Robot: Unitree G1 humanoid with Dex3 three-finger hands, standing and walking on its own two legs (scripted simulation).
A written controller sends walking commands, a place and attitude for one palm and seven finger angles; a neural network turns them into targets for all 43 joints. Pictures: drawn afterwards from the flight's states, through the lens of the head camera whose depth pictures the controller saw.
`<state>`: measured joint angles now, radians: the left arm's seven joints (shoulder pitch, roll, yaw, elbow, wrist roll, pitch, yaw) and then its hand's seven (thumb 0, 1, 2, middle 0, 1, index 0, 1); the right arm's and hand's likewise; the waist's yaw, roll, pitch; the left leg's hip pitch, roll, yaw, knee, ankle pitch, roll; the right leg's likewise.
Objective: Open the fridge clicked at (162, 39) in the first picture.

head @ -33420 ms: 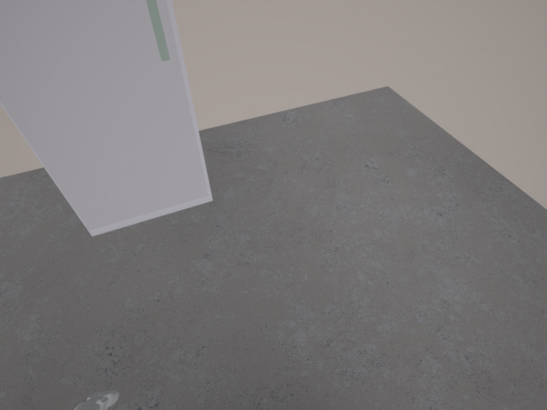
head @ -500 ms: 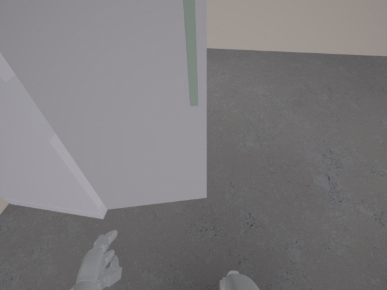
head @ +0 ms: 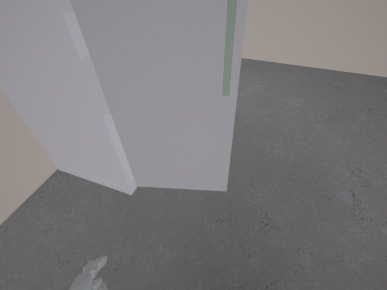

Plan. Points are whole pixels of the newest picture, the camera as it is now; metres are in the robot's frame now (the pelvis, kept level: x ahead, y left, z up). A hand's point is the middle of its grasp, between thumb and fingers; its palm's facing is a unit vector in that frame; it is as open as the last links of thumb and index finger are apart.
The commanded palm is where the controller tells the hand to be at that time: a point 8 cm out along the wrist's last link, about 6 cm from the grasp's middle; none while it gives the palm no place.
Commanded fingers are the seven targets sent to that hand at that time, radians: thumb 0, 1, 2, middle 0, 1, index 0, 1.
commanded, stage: stop stepping back and stand still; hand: right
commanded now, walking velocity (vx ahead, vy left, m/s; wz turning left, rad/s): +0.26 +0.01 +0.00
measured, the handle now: (228, 45) +0.77 -0.09 +0.18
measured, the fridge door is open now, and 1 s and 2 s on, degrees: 74 74 74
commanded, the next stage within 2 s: let the arm hang, fingers relaxed in 0.66 s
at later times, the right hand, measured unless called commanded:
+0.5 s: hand out of the picture +0.20 -0.28 +0.17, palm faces +0.48 +0.77 -0.41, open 7.4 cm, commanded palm +0.15 -0.31 +0.18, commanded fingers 0.00 -0.90 -0.90 0.20 0.30 0.20 0.30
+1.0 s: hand out of the picture +0.10 -0.25 -0.14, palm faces -0.02 +0.96 -0.29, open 7.4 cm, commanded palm none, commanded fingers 0.00 -0.90 -0.90 0.20 0.30 0.20 0.30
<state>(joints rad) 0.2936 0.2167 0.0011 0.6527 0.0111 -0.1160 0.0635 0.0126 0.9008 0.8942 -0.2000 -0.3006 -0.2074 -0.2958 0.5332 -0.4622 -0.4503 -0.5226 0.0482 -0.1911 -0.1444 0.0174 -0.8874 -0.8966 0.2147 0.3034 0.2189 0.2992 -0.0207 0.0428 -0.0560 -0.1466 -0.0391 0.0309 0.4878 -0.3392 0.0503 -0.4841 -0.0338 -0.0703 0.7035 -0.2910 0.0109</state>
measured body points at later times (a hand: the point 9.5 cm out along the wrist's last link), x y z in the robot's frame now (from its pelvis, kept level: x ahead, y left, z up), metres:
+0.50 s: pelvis +0.00 -0.01 -0.01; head -0.02 -0.02 +0.44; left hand +0.14 +0.23 -0.10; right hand +0.17 -0.32 +0.19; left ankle -0.05 +0.08 -0.73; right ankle +0.04 -0.13 -0.73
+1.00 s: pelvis -0.02 -0.03 +0.00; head -0.02 -0.03 +0.45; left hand +0.11 +0.24 -0.12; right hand +0.10 -0.30 -0.11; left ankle -0.05 +0.08 -0.73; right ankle +0.04 -0.13 -0.73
